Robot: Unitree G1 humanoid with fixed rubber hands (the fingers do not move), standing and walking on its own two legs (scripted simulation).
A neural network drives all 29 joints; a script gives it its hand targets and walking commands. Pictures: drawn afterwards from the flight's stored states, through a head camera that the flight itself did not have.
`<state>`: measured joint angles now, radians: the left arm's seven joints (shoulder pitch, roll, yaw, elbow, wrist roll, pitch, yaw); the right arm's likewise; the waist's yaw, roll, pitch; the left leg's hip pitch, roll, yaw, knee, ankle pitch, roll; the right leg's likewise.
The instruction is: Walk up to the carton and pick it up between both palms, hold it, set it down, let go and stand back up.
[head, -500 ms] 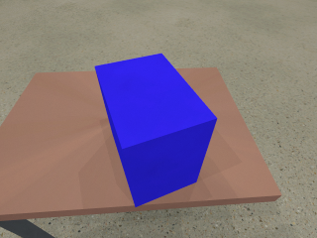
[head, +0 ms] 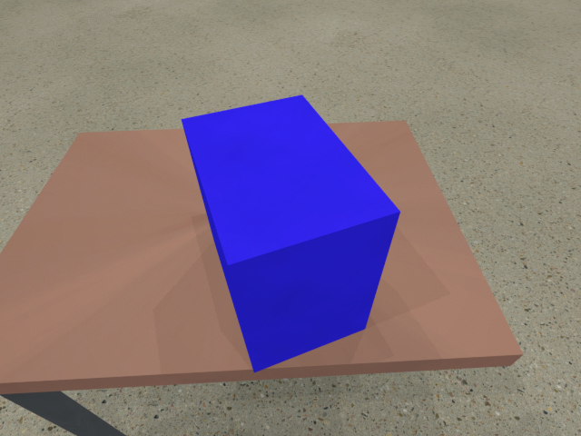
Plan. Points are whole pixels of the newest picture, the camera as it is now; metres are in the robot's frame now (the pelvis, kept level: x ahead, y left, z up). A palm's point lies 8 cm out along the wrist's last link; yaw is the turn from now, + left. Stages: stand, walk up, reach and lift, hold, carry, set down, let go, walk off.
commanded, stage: stand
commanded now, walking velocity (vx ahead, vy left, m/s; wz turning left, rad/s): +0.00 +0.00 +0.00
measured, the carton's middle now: (278, 230) +0.42 +0.03 +0.06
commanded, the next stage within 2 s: none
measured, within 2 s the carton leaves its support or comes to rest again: neither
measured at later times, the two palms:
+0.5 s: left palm out of the picture +0.01 +0.24 -0.13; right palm out of the picture +0.00 -0.24 -0.13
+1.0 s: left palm out of the picture +0.02 +0.22 -0.14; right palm out of the picture +0.00 -0.24 -0.14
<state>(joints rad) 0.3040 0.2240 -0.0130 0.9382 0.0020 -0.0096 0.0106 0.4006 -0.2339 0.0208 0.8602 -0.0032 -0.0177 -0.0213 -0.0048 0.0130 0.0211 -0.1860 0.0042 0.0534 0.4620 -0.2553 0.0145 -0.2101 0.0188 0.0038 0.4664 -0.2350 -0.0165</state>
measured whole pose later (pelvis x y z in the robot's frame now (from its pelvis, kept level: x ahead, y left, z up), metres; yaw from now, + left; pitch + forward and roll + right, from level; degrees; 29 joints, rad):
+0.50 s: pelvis +0.00 +0.00 +0.00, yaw +0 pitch -1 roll +0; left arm 0.30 0.21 -0.02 1.01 0.00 -0.01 0.03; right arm 0.38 -0.21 0.02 0.95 0.00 -0.02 -0.03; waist 0.00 0.00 0.03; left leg -0.17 0.01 0.04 0.43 -0.24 0.01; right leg -0.20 0.02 0.00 0.44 -0.22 -0.02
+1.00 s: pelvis +0.01 -0.01 +0.00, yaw +1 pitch -1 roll +0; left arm 0.29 0.19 -0.02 1.04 -0.01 -0.01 0.04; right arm 0.36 -0.19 0.02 1.01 0.00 -0.02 -0.04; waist 0.00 0.00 0.02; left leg -0.15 0.01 0.03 0.42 -0.25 0.00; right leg -0.17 0.03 -0.01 0.41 -0.23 -0.03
